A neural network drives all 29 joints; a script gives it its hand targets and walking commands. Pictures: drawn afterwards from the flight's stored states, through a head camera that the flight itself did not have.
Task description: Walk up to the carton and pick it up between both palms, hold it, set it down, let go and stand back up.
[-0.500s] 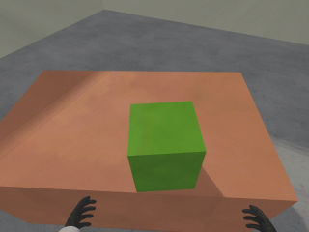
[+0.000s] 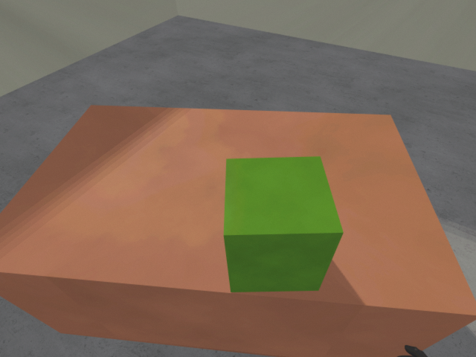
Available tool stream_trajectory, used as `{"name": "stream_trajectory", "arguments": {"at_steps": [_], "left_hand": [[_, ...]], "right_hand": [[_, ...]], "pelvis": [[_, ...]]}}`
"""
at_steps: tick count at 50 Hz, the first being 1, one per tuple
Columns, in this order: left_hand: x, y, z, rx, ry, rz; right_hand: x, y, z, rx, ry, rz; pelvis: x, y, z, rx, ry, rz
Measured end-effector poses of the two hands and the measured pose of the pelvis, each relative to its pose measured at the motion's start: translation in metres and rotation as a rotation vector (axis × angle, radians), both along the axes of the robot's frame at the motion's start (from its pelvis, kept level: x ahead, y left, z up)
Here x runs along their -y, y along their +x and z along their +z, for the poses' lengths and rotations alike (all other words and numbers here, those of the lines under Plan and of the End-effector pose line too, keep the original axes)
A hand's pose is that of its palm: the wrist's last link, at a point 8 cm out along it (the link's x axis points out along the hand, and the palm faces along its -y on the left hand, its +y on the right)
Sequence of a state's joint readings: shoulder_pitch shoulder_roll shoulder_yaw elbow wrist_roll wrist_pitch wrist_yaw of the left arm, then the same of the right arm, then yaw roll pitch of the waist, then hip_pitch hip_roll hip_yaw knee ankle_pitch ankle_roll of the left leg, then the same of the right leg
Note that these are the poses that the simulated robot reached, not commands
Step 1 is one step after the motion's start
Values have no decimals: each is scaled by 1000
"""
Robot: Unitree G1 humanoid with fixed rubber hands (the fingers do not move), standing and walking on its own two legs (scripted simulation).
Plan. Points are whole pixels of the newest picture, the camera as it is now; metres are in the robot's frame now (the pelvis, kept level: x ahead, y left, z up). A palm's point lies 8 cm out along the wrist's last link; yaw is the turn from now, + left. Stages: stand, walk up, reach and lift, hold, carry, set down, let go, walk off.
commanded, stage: stand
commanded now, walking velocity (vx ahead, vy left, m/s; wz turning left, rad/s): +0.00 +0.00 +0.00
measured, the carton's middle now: (273, 226) +0.41 -0.04 -0.08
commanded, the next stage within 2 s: none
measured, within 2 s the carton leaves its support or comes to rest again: neither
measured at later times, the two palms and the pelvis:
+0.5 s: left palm out of the picture +0.06 +0.33 -0.11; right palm out of the picture +0.10 -0.27 -0.11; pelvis +0.00 +0.02 +0.00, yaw +1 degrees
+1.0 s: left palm out of the picture +0.08 +0.33 -0.11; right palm out of the picture +0.12 -0.28 -0.11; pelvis +0.01 +0.02 +0.00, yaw +2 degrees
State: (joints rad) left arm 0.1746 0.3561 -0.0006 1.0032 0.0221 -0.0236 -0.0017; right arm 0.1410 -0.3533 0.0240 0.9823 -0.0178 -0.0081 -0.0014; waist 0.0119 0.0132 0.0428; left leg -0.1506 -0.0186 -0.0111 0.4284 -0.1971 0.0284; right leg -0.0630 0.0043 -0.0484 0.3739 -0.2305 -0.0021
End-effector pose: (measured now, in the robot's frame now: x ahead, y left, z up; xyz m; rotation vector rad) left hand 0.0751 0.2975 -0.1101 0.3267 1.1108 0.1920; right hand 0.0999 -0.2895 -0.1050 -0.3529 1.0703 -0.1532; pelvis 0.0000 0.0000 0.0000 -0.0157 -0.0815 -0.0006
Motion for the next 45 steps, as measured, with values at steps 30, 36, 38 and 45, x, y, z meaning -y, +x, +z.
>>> {"name": "stream_trajectory", "arguments": {"at_steps": [30,36,38,45], "left_hand": [[-31,-12,0,-61,18,32],[-32,-9,1,-60,22,40],[-32,-7,2,-59,23,42],[-30,-2,3,-55,25,49]], "right_hand": [[-16,0,-2,-44,-7,-23],[-16,4,-3,-48,-5,-22],[-16,6,-3,-48,-5,-21],[-15,13,-4,-48,-4,-17]], "pelvis": [[-25,1,2,-26,11,19],[-24,5,2,-28,10,25],[-24,6,2,-28,10,27],[-22,10,3,-29,10,32]]}}
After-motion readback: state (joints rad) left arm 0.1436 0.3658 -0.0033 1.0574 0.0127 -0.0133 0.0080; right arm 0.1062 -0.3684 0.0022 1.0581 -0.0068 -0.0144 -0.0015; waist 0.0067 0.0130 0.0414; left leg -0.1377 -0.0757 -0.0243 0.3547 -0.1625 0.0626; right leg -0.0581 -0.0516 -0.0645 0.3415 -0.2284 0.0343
